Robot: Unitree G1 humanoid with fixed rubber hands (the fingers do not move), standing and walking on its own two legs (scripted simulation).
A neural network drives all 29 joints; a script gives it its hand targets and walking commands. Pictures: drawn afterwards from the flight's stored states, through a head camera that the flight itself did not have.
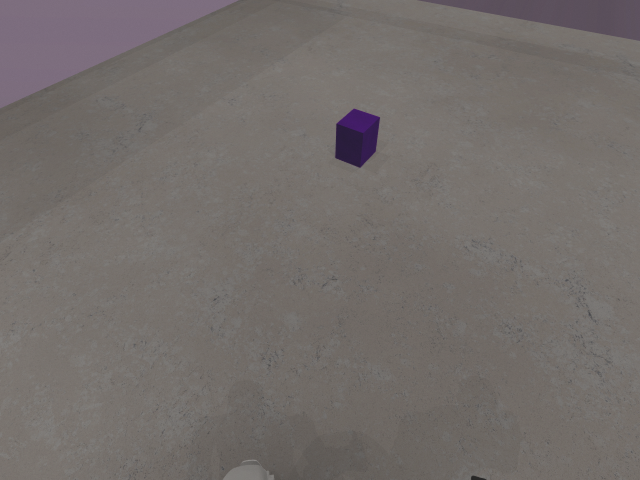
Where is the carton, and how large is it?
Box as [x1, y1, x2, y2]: [335, 109, 379, 167]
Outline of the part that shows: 353,109 336,124 335,157 359,167 375,151 379,117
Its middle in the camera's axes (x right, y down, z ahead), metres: +0.19 -0.55 +1.99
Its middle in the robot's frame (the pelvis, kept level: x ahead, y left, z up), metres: +1.79 -0.09 -0.67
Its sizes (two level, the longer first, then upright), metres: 0.171 0.152 0.206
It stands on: the floor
